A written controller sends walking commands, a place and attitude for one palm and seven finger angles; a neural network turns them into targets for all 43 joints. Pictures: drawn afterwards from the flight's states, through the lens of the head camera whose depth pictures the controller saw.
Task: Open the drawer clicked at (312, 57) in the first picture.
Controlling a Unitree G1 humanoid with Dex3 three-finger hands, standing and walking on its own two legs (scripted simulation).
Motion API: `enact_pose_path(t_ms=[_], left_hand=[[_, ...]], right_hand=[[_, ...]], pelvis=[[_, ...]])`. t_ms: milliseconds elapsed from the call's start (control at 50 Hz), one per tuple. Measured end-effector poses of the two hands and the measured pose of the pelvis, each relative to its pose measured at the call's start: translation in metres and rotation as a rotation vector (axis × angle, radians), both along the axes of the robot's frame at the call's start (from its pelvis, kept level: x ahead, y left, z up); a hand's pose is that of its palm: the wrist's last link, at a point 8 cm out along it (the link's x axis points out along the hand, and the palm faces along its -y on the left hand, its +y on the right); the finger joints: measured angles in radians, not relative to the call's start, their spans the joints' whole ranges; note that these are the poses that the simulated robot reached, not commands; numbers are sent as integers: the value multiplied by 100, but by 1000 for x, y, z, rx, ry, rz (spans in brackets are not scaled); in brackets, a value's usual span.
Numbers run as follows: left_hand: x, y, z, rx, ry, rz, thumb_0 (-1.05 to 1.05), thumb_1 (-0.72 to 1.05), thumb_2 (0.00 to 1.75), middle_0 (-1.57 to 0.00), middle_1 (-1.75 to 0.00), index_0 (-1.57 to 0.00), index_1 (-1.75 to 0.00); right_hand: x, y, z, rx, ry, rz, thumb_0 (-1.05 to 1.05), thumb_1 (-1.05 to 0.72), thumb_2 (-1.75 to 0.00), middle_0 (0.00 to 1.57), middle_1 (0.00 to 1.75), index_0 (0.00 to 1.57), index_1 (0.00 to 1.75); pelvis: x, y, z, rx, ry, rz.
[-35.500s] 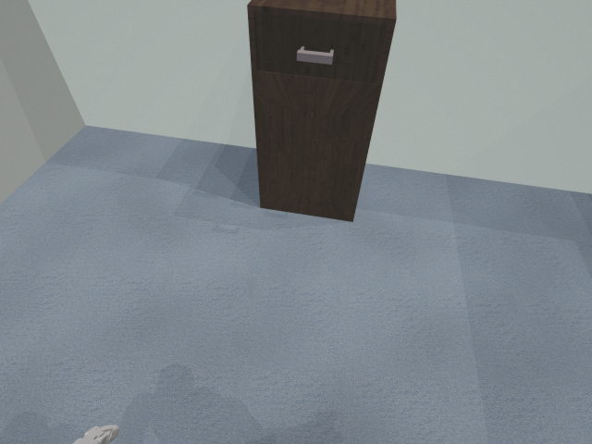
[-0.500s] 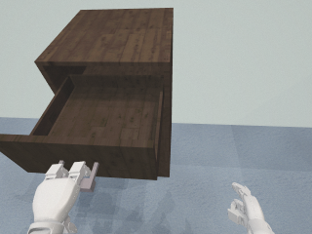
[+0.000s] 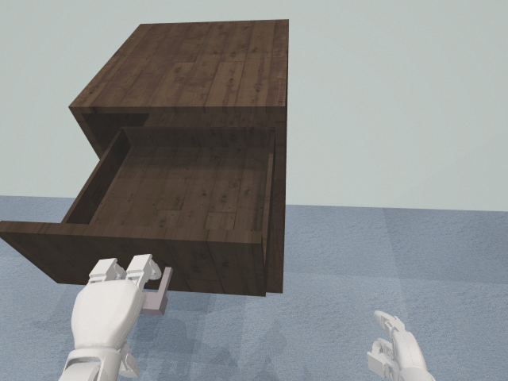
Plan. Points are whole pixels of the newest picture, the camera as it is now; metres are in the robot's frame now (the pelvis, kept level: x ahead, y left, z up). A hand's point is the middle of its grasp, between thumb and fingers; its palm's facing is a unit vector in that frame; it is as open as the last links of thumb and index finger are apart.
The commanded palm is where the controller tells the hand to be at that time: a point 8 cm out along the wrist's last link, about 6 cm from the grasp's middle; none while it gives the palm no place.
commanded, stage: lift the hand off the handle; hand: left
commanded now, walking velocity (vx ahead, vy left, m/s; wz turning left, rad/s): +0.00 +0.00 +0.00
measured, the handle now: (133, 287) +0.24 +0.23 +0.02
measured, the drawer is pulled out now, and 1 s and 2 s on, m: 0.30 0.30 0.30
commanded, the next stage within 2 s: draw the hand back to the body in 1.12 s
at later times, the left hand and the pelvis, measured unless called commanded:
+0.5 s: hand (99, 290) +0.20 +0.24 +0.10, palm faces +0.10 -0.09 -0.99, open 13.3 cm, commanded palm +0.17 +0.24 +0.16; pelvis +0.01 +0.01 +0.02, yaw +1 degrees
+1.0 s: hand (78, 254) +0.21 +0.24 +0.17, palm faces +0.16 -0.08 -0.98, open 13.8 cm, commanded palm +0.16 +0.23 +0.23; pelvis +0.00 +0.01 +0.02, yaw +0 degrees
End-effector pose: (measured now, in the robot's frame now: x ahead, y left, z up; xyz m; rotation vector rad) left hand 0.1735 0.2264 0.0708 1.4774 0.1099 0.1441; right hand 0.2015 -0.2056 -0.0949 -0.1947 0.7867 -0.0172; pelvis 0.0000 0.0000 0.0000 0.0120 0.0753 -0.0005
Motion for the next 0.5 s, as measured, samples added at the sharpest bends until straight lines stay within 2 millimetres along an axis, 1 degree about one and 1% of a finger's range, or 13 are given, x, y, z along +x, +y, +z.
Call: enact_pose_path(t_ms=[180, 360, 500], left_hand=[[1, 8, 30, 7, -40, 18, 0, -49, 30, -34, -120, -40, -124], [3, 11, 46, -16, -1, 20, 0, -49, 30, -32, -120, -43, -124], [1, 13, 76, -2, -68, 2, 0, -49, 30, -32, -120, -42, -124]], right_hand=[[19, 7, 15, 4, -46, 37, 2, -91, -90, 20, 30, 20, 30], [33, 18, 25, 6, -57, 82, 2, -91, -90, 20, 30, 20, 30], [38, 25, 30, 16, -59, 106, 2, -91, -90, 20, 30, 20, 30]], pelvis=[[4, 3, 6, -4, -36, 5], [8, 5, 13, -9, -65, 12], [12, 7, 18, -15, -80, 12]])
